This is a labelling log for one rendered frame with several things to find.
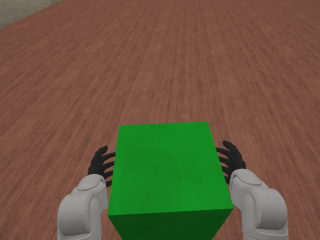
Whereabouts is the right robot forearm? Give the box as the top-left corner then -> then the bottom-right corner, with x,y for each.
229,169 -> 289,240

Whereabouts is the left robot forearm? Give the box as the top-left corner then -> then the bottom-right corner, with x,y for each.
57,174 -> 109,240

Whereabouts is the carton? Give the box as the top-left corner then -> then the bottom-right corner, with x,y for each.
107,121 -> 234,240

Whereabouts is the right robot hand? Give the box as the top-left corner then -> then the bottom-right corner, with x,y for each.
216,140 -> 246,186

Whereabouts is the left robot hand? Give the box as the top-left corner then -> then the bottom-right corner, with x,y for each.
88,146 -> 116,188

